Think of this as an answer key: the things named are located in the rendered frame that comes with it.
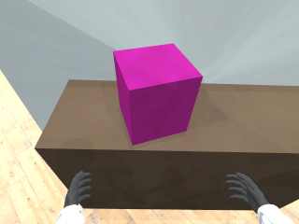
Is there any robot right hand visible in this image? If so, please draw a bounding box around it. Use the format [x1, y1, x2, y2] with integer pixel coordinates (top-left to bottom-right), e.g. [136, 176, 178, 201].
[225, 172, 270, 214]

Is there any carton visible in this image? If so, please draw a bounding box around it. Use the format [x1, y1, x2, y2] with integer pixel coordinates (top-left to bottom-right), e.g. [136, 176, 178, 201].
[113, 43, 203, 146]

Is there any robot left forearm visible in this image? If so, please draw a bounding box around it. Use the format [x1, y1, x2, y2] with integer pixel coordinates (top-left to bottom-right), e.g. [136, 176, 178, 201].
[56, 204, 85, 224]

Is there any robot right forearm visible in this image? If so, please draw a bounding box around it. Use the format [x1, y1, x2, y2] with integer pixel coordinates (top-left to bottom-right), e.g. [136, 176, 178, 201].
[257, 204, 294, 224]

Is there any pedestal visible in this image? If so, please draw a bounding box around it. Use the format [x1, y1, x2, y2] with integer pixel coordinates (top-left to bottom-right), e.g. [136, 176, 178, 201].
[35, 79, 299, 211]

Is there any robot left hand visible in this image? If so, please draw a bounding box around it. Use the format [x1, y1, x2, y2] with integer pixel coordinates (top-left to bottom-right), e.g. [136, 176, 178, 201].
[64, 171, 92, 208]

